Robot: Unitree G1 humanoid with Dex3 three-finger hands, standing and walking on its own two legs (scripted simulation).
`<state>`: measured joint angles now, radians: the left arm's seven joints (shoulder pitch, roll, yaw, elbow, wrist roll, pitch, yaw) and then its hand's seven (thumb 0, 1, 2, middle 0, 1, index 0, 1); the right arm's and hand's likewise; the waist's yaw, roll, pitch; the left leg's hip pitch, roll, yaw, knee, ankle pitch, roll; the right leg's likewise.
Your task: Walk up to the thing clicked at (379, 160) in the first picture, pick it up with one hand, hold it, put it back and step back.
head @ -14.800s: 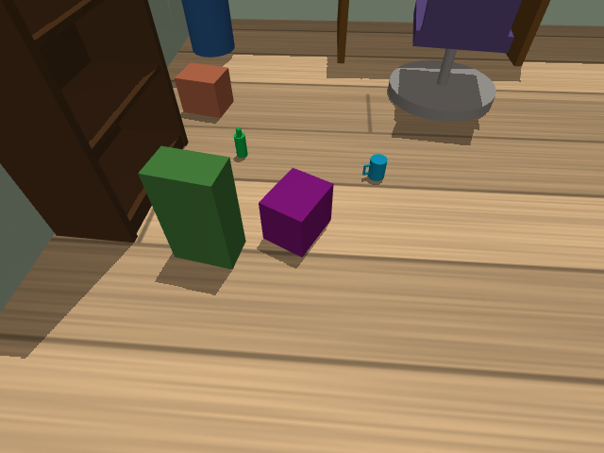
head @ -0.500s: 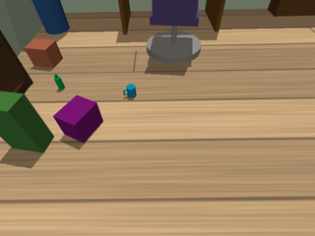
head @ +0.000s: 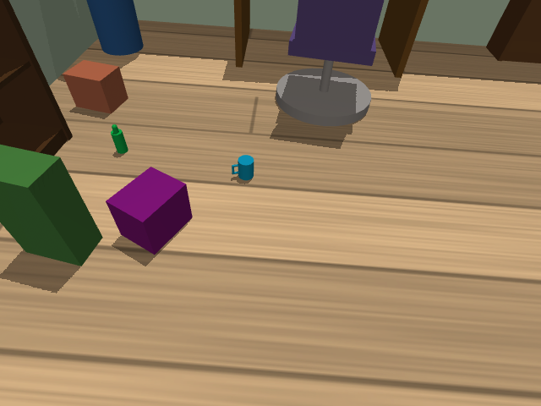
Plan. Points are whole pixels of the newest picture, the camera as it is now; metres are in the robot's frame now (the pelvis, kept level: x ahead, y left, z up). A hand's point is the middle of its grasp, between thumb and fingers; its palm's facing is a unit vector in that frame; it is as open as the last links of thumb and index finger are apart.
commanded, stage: walk up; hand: left
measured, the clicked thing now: (242, 168) +1.36 +0.16 -0.70
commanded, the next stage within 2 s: none
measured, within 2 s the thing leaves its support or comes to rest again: neither
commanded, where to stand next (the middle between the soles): +1.00 -0.08 m, yaw +0 degrees
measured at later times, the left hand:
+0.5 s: hand (159, 287) +0.35 +0.23 -0.11, palm faces -0.09 -0.91 -0.41, open 7.4 cm
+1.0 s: hand (174, 243) +0.48 +0.24 -0.15, palm faces -0.04 -0.94 -0.34, open 7.4 cm
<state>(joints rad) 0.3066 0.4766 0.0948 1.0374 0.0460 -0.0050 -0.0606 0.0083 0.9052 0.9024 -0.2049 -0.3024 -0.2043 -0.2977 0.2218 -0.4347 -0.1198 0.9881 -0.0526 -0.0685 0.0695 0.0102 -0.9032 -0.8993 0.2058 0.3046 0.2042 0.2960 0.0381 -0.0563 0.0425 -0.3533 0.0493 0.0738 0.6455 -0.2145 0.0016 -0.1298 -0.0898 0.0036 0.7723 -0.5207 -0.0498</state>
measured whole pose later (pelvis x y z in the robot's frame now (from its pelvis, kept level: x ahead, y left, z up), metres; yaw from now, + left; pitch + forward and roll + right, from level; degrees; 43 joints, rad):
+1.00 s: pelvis +0.46 -0.03 +0.00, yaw -2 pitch -3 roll -1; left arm 0.35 0.43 0.05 0.90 0.01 -0.04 -0.03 0.01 0.91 0.90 -0.20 -0.30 -0.20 -0.30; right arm 0.20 -0.39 -0.07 0.84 -0.04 -0.08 0.07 0.01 -0.90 -0.90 0.21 0.30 0.20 0.30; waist 0.04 -0.04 0.10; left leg -0.41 0.04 0.09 0.64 -0.19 0.05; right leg -0.20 -0.01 -0.02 0.98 -0.51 -0.05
